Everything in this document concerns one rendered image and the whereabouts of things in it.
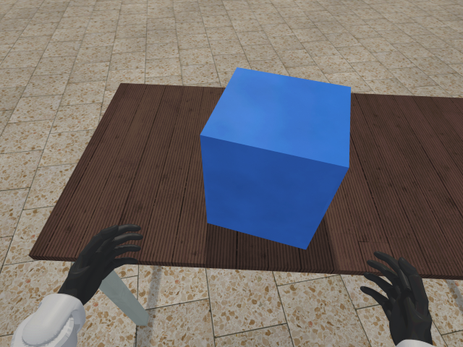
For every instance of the carton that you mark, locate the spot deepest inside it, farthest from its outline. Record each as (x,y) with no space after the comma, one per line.
(275,151)

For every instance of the robot left hand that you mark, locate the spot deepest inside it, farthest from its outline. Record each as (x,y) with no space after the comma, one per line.
(96,260)

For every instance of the robot right hand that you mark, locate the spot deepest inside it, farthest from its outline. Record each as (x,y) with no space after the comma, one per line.
(407,305)

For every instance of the table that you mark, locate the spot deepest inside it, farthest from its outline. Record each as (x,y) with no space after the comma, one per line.
(402,194)

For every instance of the robot left forearm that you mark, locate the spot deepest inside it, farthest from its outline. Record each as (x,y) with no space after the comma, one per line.
(56,323)

